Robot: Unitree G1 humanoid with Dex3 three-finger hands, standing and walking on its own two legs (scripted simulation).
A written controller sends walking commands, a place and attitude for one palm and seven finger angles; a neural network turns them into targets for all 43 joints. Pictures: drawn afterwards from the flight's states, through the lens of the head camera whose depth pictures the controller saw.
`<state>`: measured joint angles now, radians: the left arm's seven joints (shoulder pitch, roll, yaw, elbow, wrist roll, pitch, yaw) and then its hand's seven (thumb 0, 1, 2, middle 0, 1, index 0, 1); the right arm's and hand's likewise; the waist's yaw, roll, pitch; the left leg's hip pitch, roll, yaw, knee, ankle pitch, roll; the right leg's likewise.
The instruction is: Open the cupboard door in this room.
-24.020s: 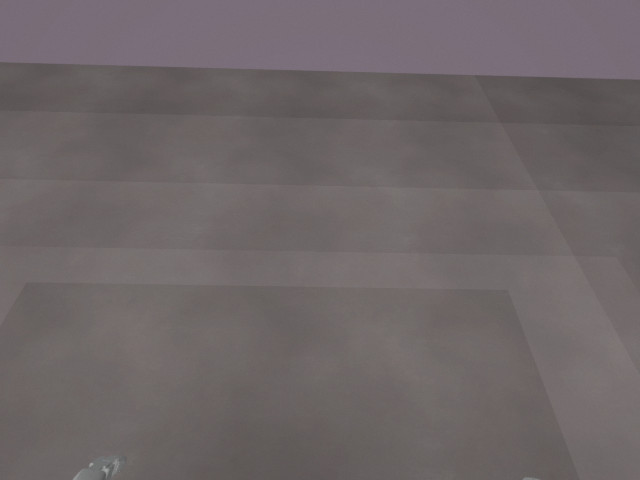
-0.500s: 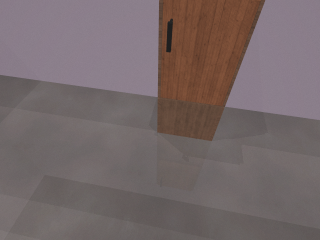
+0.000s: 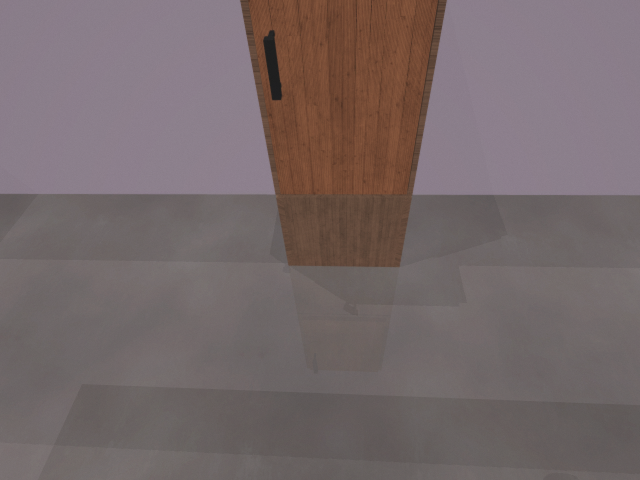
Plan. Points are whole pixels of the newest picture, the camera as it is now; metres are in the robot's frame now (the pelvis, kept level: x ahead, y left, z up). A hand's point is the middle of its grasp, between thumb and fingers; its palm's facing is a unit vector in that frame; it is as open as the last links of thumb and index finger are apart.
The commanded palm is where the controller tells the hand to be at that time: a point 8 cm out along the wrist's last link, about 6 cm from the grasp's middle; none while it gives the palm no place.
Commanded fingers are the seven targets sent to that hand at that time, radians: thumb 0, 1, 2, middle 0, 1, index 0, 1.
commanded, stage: take the last steps up to it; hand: left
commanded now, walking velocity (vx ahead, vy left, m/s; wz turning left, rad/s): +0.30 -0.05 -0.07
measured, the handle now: (274, 65) +0.95 +0.15 +0.07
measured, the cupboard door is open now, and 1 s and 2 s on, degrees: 0 0 0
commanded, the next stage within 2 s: come to a stop and stand still in 0.86 s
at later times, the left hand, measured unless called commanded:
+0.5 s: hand out of the picture +0.06 +0.14 -0.17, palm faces +0.09 -0.99 -0.11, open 7.4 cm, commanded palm none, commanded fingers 0.00 0.90 0.90 -0.20 -0.30 -0.20 -0.30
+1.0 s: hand (277, 294) +0.47 +0.12 -0.15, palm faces -0.07 -0.97 -0.21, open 7.4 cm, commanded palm none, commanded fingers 0.00 0.90 0.90 -0.20 -0.30 -0.20 -0.30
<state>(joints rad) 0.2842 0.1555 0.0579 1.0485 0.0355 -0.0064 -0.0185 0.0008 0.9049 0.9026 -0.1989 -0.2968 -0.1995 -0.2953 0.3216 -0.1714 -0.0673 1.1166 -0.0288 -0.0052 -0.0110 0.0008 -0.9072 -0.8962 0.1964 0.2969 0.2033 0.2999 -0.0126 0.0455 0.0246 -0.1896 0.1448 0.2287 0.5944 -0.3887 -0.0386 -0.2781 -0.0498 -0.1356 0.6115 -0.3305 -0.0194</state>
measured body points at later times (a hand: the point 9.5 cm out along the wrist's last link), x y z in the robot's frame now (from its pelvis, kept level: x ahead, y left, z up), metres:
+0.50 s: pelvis +0.17 +0.01 -0.01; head +0.22 +0.02 +0.44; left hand +0.05 +0.20 -0.16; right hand +0.29 -0.21 -0.15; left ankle +0.24 +0.10 -0.73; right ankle +0.01 -0.09 -0.70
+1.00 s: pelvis +0.34 -0.05 +0.00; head +0.37 -0.07 +0.45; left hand +0.47 +0.17 -0.13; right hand +0.27 -0.27 -0.16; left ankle +0.25 +0.08 -0.68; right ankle +0.39 -0.16 -0.73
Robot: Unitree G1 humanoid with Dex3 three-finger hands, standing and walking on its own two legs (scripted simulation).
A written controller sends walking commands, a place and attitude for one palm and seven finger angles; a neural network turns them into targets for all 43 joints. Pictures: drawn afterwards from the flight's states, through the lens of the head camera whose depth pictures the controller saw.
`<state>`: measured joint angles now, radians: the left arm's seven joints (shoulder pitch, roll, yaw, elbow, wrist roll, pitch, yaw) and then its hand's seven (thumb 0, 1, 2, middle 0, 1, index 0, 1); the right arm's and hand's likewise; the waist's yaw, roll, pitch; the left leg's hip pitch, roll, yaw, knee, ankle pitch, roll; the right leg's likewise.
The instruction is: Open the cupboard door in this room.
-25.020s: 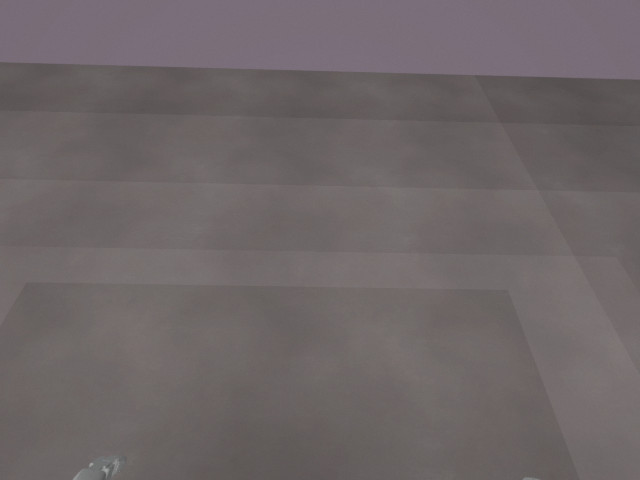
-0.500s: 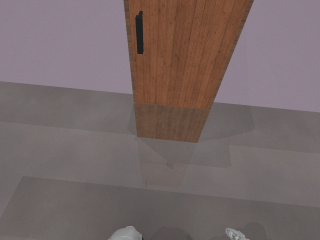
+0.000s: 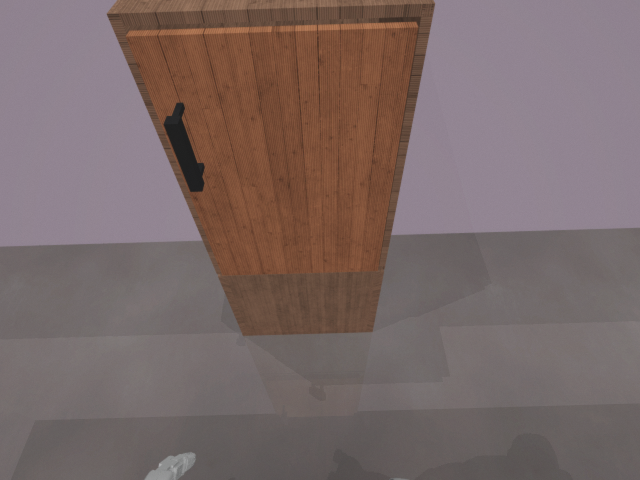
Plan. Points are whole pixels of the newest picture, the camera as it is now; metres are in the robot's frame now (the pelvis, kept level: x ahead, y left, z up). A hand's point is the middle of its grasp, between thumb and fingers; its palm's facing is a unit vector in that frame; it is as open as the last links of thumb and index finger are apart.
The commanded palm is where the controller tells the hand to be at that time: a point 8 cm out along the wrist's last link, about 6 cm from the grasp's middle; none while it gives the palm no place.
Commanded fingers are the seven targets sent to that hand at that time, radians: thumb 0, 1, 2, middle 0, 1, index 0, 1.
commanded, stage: come to a stop and stand still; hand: left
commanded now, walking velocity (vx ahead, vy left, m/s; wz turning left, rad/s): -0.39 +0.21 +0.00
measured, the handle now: (188, 148) +0.59 +0.23 +0.07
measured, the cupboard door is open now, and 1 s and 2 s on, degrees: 0 0 0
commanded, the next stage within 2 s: look again from close up in 1.04 s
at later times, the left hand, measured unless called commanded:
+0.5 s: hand out of the picture +0.04 +0.23 -0.17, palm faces +0.06 -0.98 -0.21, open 7.4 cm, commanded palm none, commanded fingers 0.00 0.90 0.90 -0.20 -0.30 -0.20 -0.30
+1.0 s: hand out of the picture +0.00 +0.14 -0.17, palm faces +0.01 -0.99 -0.16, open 7.4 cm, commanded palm none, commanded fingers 0.00 0.90 0.90 -0.20 -0.30 -0.20 -0.30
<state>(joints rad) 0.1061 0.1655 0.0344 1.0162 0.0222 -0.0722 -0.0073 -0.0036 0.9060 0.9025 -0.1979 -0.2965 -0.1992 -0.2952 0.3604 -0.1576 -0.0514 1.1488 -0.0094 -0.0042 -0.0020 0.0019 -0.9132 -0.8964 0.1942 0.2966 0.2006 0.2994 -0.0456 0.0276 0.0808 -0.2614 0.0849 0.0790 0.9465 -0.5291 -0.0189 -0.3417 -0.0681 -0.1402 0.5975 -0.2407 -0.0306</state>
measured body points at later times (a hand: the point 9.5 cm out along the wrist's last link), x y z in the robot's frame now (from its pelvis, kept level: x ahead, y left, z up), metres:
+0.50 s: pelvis +0.02 +0.03 +0.01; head +0.06 +0.06 +0.46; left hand +0.04 +0.28 -0.16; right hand +0.13 -0.20 -0.12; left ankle +0.07 +0.12 -0.73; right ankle -0.03 -0.11 -0.66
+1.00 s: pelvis -0.01 -0.02 +0.01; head -0.01 -0.02 +0.46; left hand +0.00 +0.19 -0.15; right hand -0.07 -0.25 -0.15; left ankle +0.07 +0.12 -0.73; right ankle -0.04 -0.13 -0.73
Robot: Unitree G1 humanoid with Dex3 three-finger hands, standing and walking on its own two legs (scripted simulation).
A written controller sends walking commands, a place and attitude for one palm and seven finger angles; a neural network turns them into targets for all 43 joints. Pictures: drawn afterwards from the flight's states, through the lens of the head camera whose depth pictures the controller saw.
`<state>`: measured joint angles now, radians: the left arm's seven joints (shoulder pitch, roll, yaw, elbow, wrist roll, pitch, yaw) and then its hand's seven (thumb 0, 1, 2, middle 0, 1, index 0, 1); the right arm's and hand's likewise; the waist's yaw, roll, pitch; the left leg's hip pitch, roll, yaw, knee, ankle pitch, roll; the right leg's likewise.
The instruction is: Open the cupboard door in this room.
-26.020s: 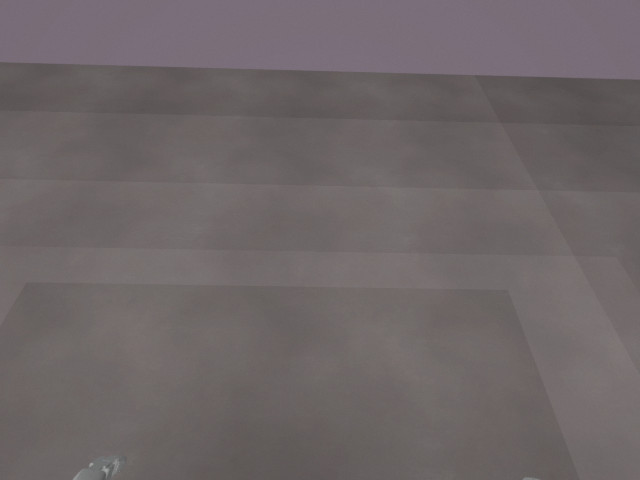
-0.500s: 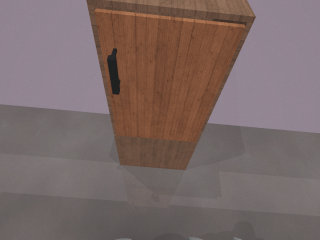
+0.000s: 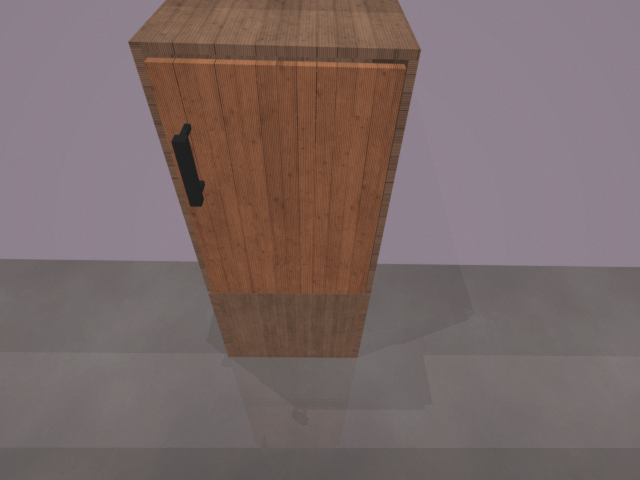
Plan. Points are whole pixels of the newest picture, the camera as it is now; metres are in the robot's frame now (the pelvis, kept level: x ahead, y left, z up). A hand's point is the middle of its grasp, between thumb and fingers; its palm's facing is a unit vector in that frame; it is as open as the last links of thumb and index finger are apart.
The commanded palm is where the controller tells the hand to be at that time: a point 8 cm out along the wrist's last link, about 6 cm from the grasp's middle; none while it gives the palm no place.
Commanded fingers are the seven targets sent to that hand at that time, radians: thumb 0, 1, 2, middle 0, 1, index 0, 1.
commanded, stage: come to a stop and stand still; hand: left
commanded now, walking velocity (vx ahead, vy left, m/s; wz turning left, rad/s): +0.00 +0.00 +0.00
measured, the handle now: (191, 165) +0.60 +0.25 +0.06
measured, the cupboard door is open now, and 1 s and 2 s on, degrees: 0 0 0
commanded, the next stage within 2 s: look again from close up in 0.04 s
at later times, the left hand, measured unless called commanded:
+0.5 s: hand out of the picture +0.05 +0.22 -0.18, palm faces +0.02 -0.97 -0.22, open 7.4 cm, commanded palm none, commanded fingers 0.00 0.90 0.90 -0.20 -0.30 -0.20 -0.30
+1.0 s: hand (152, 391) +0.23 +0.22 -0.01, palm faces +0.11 -0.99 -0.08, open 7.9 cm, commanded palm +0.16 +0.29 -0.04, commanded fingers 0.00 0.55 0.75 -0.23 -0.53 -0.23 -0.53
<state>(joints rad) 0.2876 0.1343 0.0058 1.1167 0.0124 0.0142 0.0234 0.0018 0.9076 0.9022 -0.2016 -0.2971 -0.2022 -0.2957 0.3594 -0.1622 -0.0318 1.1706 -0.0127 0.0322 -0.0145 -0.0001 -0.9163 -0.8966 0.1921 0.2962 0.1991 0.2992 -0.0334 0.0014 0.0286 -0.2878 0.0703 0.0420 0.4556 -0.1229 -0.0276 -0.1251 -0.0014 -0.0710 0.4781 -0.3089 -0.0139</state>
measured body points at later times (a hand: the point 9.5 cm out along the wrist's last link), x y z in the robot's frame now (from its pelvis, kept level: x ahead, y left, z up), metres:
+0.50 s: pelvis +0.04 +0.04 -0.01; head +0.04 +0.03 +0.44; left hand +0.05 +0.27 -0.16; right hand +0.05 -0.19 -0.17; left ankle +0.08 +0.14 -0.74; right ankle -0.03 -0.11 -0.74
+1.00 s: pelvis +0.01 +0.01 -0.05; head +0.03 +0.01 +0.40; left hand +0.22 +0.27 +0.00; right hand +0.20 -0.23 -0.12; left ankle +0.08 +0.14 -0.74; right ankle -0.02 -0.11 -0.74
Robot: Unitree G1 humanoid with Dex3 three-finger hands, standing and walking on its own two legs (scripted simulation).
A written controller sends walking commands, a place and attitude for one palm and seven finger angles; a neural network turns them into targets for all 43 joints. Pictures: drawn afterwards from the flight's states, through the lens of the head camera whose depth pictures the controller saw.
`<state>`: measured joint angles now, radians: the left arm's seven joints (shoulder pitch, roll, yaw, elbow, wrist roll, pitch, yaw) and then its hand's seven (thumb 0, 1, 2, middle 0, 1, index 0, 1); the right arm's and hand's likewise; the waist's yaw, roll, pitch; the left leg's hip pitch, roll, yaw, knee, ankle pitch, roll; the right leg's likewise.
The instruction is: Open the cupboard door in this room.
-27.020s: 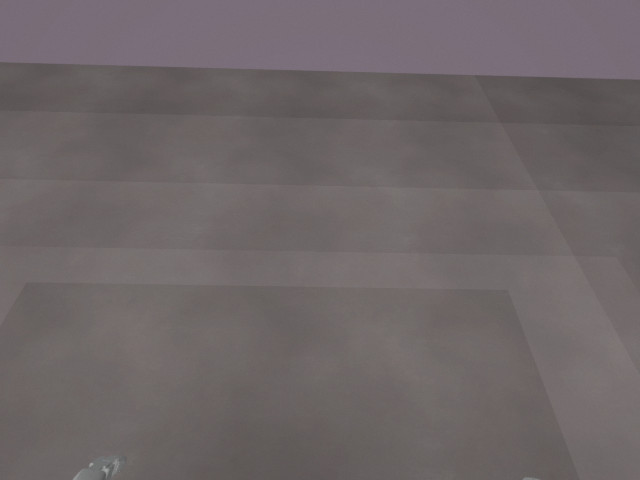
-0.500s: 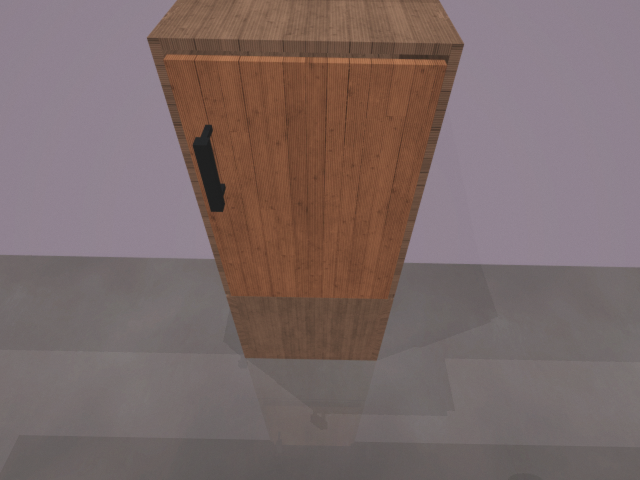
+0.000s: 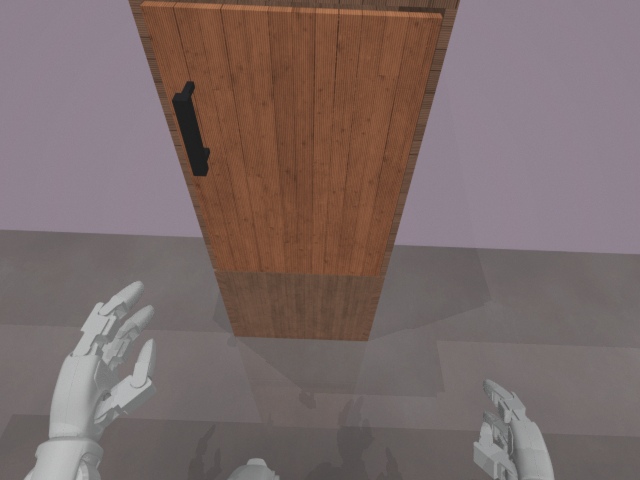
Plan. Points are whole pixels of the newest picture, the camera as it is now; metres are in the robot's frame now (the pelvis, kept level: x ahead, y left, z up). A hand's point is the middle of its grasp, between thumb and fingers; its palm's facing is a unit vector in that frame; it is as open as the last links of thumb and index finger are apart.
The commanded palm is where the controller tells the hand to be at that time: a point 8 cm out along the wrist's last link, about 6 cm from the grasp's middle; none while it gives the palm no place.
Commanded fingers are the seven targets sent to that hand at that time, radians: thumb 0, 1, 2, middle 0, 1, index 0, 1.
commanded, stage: raise the hand with hooked fingers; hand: left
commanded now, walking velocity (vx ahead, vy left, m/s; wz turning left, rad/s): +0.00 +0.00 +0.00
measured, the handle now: (195, 130) +0.59 +0.24 +0.11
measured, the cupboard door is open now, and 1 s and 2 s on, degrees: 0 0 0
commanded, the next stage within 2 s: move the hooked fingers beside the handle in 1.82 s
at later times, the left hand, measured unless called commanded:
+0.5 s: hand (114, 376) +0.22 +0.24 +0.05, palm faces +0.04 -1.00 -0.06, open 10.8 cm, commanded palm +0.19 +0.29 +0.05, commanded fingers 0.00 -0.03 0.50 -0.27 -0.90 -0.27 -0.90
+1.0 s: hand (69, 329) +0.25 +0.29 +0.09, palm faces +0.06 -1.00 -0.04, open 13.5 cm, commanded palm +0.23 +0.33 +0.10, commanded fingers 0.00 -0.50 0.30 -0.30 -1.20 -0.30 -1.20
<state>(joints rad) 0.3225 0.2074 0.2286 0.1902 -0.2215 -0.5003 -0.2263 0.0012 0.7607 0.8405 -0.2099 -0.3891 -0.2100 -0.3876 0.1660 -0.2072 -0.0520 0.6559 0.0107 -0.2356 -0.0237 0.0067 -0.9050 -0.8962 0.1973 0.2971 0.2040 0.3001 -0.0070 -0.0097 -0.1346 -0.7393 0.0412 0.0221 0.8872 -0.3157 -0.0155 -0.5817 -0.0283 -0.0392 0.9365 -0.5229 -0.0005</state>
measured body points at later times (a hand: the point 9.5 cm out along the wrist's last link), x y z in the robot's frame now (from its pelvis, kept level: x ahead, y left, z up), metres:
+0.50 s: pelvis -0.01 -0.01 -0.01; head +0.03 -0.01 +0.43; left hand +0.21 +0.30 +0.06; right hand +0.14 -0.25 -0.10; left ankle +0.07 +0.13 -0.69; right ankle -0.03 -0.12 -0.69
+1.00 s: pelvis +0.00 +0.03 +0.01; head +0.02 +0.04 +0.46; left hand +0.24 +0.34 +0.10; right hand +0.18 -0.21 -0.05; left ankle +0.07 +0.13 -0.69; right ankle -0.03 -0.12 -0.69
